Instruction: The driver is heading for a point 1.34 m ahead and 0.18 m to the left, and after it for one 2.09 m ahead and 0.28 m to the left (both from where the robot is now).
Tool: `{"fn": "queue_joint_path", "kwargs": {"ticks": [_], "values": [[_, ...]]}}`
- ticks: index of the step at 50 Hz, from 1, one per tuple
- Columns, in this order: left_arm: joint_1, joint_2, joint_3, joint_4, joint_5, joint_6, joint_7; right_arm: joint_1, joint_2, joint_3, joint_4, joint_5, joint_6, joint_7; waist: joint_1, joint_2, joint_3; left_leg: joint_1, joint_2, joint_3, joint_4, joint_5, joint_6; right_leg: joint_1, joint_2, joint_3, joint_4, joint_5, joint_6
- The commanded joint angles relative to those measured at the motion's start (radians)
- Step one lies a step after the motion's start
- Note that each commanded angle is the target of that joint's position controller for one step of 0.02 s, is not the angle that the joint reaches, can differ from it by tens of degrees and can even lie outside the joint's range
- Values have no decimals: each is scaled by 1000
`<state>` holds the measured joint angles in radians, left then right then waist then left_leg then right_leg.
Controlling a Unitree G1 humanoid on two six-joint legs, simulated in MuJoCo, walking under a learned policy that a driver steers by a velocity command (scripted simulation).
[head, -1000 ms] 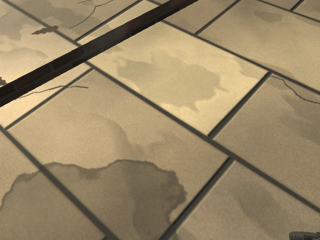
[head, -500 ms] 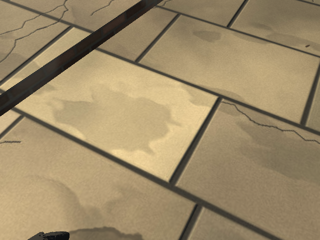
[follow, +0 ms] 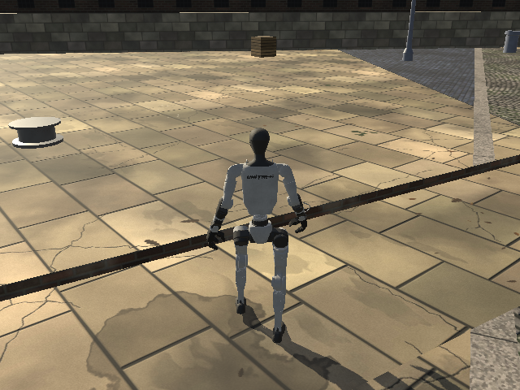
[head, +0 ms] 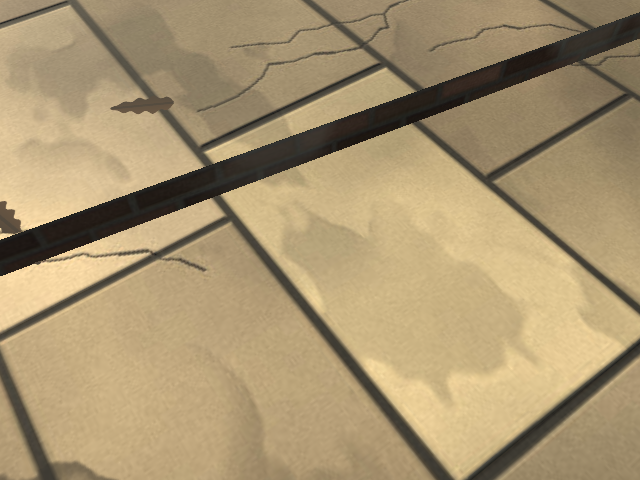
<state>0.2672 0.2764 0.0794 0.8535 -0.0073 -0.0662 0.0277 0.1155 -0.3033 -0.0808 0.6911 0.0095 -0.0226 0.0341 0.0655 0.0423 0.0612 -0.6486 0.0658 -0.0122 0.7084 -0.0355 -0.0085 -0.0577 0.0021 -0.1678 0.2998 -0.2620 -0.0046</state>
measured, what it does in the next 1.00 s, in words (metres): walks ahead, turning left: left foot, then right foot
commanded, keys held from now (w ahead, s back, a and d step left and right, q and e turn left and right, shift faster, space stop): s+q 0.22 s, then w+q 0.06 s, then w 0.72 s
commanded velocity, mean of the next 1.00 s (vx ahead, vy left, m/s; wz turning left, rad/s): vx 0.25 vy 0.00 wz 0.29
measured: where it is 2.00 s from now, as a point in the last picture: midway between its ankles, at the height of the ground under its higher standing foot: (257, 354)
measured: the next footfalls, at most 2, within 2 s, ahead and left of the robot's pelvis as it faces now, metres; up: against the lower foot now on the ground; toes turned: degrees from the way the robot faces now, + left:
left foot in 0.08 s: +0.21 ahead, +0.11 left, +0.00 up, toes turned +4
right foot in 0.50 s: +0.12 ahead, -0.11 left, +0.00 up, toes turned +15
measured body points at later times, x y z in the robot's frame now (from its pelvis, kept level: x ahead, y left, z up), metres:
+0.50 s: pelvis +0.08 +0.00 -0.01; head +0.08 -0.01 +0.44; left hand +0.08 +0.30 -0.13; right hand +0.31 -0.22 -0.10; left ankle +0.17 +0.11 -0.73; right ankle +0.08 -0.12 -0.75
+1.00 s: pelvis +0.21 +0.09 -0.01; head +0.23 +0.11 +0.44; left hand +0.09 +0.34 -0.15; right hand +0.48 -0.08 -0.09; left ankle +0.22 +0.21 -0.74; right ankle +0.10 -0.10 -0.70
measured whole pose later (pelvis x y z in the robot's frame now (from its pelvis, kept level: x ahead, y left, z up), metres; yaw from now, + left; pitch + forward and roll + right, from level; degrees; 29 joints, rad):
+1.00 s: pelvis +0.21 +0.09 -0.01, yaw +16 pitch +3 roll +1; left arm 0.45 0.27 0.04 0.92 -0.02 -0.06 0.01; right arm 0.08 -0.26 -0.05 0.67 0.02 -0.07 0.03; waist 0.08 -0.02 0.01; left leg -0.40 -0.01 0.05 0.55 -0.20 0.04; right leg -0.17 -0.08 0.04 0.82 -0.49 0.01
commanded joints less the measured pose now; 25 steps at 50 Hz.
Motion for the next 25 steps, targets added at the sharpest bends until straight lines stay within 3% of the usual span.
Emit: {"fn": "queue_joint_path", "kwargs": {"ticks": [1, 3, 4, 5, 6, 7, 8, 9, 10, 11, 12, 14, 15, 17, 20, 23, 24, 25], "values": [[-118, 180, 39, -85, -27, -3, 14, 65, -65, -19, -71, -5, 6, 26, -85, -144, -101, 204, -33, 34, -85, -9, 30, -39, -250, 48, 70, 684, -119], [-135, 181, 41, -92, -41, 6, 16, 186, -118, -47, -47, -11, 7, 25, -150, -116, -153, 373, -92, 67, -210, 19, 77, -55, -213, 23, 285, 695, -75], [-81, 153, 31, -86, -24, 4, 10, 258, -181, -70, -31, -16, 5, 7, -175, -19, -198, 538, -84, 23, -285, 285, 119, -141, -137, 0, 491, 536, -16], [3, 45, -6, -107, 50, 8, -4, 245, -269, -78, -57, -23, 9, -22, -95, 270, -271, 789, 185, -304, -187, 938, 237, -444, -19, -12, 851, -366, 60], [84, 72, -17, -102, 28, 11, -17, 194, -270, -58, -115, -50, 2, -18, -76, 243, -482, 885, 377, -623, -235, 944, 443, -559, 69, 205, 1113, -514, 83], [19, 158, 2, -92, 2, 26, -19, 139, -213, -51, -143, -37, 5, -8, -123, 84, -473, 813, 310, -534, -272, 789, 411, -570, 25, 277, 1145, -418, 70], [-32, 158, 2, -105, -5, 45, -9, 76, -182, -41, -147, -19, 9, -8, -104, 27, -371, 705, 248, -434, -280, 624, 343, -591, 1, 272, 1101, -335, 60], [-58, 144, 1, -93, 7, 65, 10, 50, -152, -33, -144, -5, 22, -16, -93, -36, -301, 601, 200, -394, -304, 458, 286, -584, -21, 274, 1048, -271, 65], [-68, 147, 4, -102, 12, 83, 22, 32, -148, -28, -143, -2, 34, -25, -73, -14, -250, 493, 168, -377, -328, 358, 265, -545, -21, 280, 1001, -232, 70], [-59, 144, 5, -102, 12, 95, 25, 24, -153, -26, -145, -14, 43, -31, -57, 22, -230, 420, 144, -369, -349, 312, 254, -496, -1, 274, 992, -205, 71], [-28, 138, 6, -98, 12, 98, 25, 20, -148, -25, -150, -19, 46, -37, -42, 36, -250, 391, 119, -364, -373, 149, 244, -466, 5, 270, 948, -167, 70], [-28, 118, 3, -102, 10, 95, 24, -11, -145, -27, -163, -13, 46, -49, -33, 75, -237, 344, 60, -359, -436, -272, 216, -446, 6, 245, 773, -103, 65], [-33, 114, 2, -104, 11, 93, 22, -20, -147, -28, -167, -11, 46, -58, -35, 105, -236, 336, 55, -371, -460, -395, 209, -431, 10, 226, 711, -96, 68], [-27, 109, -2, -104, 14, 85, 14, -19, -149, -30, -165, -15, 45, -70, -37, 146, -248, 305, 51, -371, -479, -495, 194, -352, 11, 196, 621, -105, 69], [8, 102, -6, -97, 21, 70, -2, 26, -146, -32, -139, -13, 46, -72, -42, 169, -234, 257, 56, -363, -495, -602, 173, -243, 17, 140, 525, -158, 48], [145, 88, -10, -37, 23, 54, -18, 14, -118, -24, -126, 1, 54, -67, 17, 156, -154, 154, 33, -330, -483, -688, 121, -85, 13, 80, 274, -104, -33], [212, 87, -12, 0, 35, 47, -22, -19, -87, -18, -137, 4, 55, -66, 44, 96, -91, 83, -31, -268, -378, -647, 65, -32, -8, 108, 116, -127, -74], [231, 113, -9, 11, 39, 33, -22, 19, -5, -2, -128, 16, 54, -63, 10, -177, -80, -46, -133, -137, 29, -580, 30, 16, -227, 426, -5, -348, -118]]}}
Velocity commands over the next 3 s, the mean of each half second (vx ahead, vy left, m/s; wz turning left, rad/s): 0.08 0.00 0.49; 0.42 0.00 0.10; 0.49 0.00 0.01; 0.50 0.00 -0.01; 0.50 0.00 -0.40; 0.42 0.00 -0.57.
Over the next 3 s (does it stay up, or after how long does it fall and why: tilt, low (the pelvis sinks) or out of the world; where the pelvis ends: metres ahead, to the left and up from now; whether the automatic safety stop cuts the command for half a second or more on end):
stays up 1.25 0.31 0.03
